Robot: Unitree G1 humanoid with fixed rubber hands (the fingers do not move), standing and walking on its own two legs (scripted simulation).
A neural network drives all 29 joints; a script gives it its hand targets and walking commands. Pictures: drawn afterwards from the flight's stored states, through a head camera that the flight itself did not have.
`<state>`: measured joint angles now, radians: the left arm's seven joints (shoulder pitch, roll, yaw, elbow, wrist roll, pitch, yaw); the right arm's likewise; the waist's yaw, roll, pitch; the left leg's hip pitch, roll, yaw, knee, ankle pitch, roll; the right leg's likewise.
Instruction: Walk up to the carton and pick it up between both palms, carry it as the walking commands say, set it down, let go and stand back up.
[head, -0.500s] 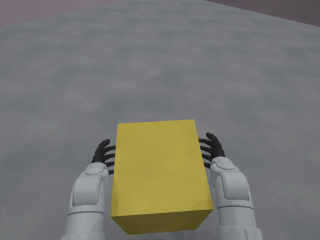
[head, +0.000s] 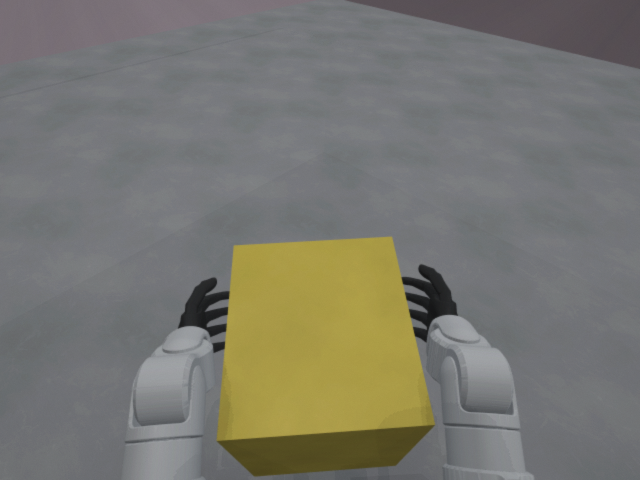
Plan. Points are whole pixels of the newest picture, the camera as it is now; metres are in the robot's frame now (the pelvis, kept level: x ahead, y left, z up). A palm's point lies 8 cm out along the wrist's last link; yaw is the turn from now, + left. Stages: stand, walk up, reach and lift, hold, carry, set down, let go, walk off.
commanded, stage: carry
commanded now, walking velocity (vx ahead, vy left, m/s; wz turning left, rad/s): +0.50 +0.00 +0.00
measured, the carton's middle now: (319, 362) +0.28 +0.00 +0.00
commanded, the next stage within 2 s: none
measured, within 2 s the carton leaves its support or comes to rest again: neither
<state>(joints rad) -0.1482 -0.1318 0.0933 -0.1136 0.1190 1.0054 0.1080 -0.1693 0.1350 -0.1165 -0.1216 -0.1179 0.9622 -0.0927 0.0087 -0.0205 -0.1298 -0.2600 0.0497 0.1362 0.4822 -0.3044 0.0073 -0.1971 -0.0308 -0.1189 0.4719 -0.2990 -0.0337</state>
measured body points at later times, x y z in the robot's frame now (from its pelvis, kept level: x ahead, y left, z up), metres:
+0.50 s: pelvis +0.13 +0.03 -0.01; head +0.18 +0.01 +0.44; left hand +0.39 +0.22 +0.06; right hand +0.45 -0.07 +0.06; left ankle +0.06 +0.11 -0.73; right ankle +0.16 -0.05 -0.71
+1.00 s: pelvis +0.17 +0.09 +0.00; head +0.18 +0.07 +0.45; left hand +0.36 +0.34 +0.09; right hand +0.50 +0.08 +0.09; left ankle +0.15 +0.27 -0.69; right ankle +0.23 -0.04 -0.74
